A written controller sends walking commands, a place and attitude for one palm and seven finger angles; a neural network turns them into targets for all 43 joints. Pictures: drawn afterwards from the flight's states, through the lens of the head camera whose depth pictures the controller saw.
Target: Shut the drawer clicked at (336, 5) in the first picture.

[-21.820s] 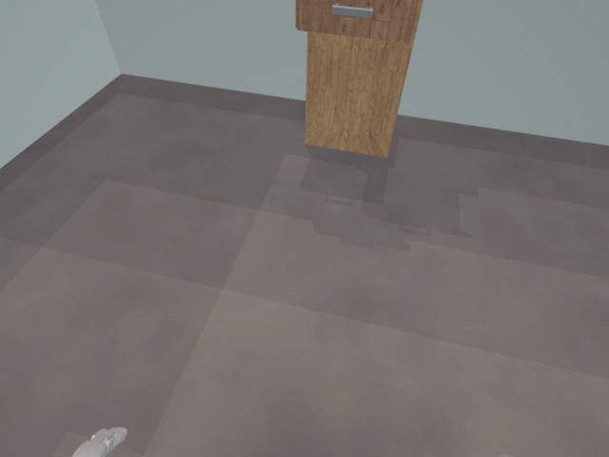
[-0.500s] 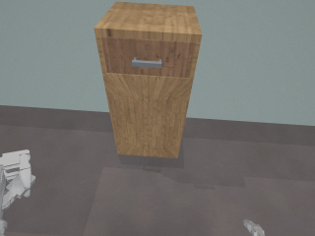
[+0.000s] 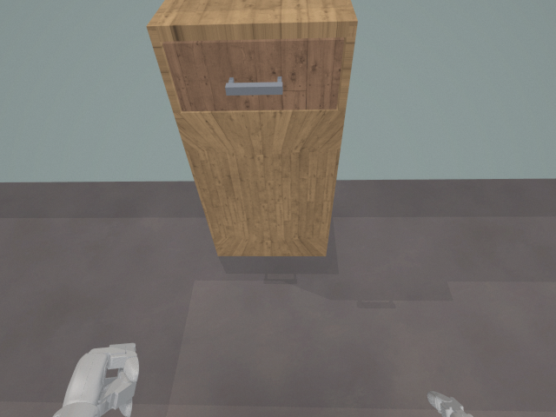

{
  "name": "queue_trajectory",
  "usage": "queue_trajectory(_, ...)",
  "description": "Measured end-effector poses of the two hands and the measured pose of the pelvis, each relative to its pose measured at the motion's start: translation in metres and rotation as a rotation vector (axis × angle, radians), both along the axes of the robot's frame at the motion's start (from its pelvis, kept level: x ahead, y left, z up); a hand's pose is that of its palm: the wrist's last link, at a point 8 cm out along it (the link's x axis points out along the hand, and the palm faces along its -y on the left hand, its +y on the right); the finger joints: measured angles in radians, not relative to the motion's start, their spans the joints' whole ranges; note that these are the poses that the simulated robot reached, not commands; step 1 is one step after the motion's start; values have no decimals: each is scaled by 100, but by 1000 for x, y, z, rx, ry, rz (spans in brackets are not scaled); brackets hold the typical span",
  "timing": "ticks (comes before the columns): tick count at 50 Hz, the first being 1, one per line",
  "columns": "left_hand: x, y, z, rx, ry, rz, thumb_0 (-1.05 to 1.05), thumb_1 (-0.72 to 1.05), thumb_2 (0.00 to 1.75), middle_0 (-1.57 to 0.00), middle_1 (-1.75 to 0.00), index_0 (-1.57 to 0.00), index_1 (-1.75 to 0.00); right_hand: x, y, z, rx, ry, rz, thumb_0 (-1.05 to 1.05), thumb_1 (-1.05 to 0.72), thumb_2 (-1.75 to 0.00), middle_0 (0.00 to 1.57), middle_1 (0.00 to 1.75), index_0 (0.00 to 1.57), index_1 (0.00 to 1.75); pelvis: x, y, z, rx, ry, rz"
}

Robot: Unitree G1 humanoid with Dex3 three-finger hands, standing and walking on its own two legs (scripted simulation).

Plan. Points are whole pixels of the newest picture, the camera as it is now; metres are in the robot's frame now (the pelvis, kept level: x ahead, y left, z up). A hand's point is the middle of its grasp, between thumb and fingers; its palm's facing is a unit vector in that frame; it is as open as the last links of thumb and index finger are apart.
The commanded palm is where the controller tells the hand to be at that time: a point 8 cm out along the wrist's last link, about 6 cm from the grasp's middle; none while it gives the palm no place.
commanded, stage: let the arm hang, fingers relaxed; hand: left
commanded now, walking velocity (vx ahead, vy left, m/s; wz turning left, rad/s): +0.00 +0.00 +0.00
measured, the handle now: (254, 84) +0.82 +0.09 +0.06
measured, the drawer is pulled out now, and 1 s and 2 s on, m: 0.00 0.00 0.00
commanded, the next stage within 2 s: look to check the result in 0.94 s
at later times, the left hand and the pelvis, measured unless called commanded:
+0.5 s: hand out of the picture -0.04 +0.18 -0.15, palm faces +0.03 -0.97 -0.22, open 6.1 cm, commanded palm none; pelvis -0.02 +0.00 +0.02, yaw -1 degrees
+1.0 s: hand out of the picture -0.03 +0.14 -0.16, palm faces +0.03 -0.99 -0.14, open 7.3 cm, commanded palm none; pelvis -0.02 -0.01 +0.02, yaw -1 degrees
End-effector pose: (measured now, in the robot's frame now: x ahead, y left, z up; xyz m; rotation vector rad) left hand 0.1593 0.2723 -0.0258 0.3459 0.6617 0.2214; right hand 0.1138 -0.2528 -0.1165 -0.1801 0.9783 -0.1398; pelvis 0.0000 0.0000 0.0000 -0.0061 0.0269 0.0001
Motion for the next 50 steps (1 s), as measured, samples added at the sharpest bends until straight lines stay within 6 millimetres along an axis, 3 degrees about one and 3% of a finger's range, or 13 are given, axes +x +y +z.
queue_trajectory(3, -40, -33, -69, -157, 276, 12, 1, 91, 90, -123, -144, -123, -144, -23, -1, 4, -41, 84, -13, 1, -90, -90, 20, 30, 20, 29, 0, -1, 1, 11, -17, -5)
queue_trajectory(5, -67, -50, -94, -217, 387, 42, 1, 91, 90, -116, -139, -117, -137, -40, -1, 9, -65, 142, -20, 1, -90, -90, 20, 30, 20, 29, -2, -2, 4, 10, -27, -2)
queue_trajectory(11, -118, -33, -103, -219, 531, 122, 1, 91, 90, -95, -121, -95, -114, -81, 3, 10, -74, 299, -33, 1, -90, -90, 20, 30, 20, 29, -7, -6, 14, -11, -37, 10)
queue_trajectory(16, -161, -28, -97, -202, 655, 151, 1, 91, 90, -76, -97, -76, -93, -99, 17, -1, -18, 338, -57, 1, -90, -90, 20, 30, 20, 29, -10, -1, 18, -13, -49, 3)
queue_trajectory(21, -189, -31, -92, -196, 725, 174, 0, 91, 90, -56, -73, -57, -71, -115, 30, -10, 29, 367, -67, 1, -92, -90, 20, 30, 20, 29, -14, 2, 20, -6, -58, -5)
queue_trajectory(27, -203, -45, -94, -219, 763, 177, 0, 91, 90, -35, -48, -35, -48, -138, 39, -14, 62, 414, -84, 1, -92, -90, 20, 30, 20, 29, -17, 2, 21, 1, -61, -14)
queue_trajectory(32, -205, -62, -98, -250, 772, 165, 0, 91, 90, -26, -37, -26, -37, -157, 44, -15, 76, 455, -106, 1, -91, -90, 20, 30, 20, 29, -19, -1, 21, 4, -60, -20)
queue_trajectory(41, -198, -83, -103, -289, 761, 148, 0, 91, 90, -21, -31, -21, -31, -180, 49, -13, 91, 505, -140, 1, -90, -90, 20, 30, 20, 29, -19, -6, 21, 5, -56, -22)
queue_trajectory(50, -197, -87, -103, -284, 764, 153, 0, 91, 90, -20, -30, -20, -30, -182, 49, -13, 100, 512, -155, 1, -90, -90, 19, 30, 20, 29, -16, -11, 20, 5, -55, -24)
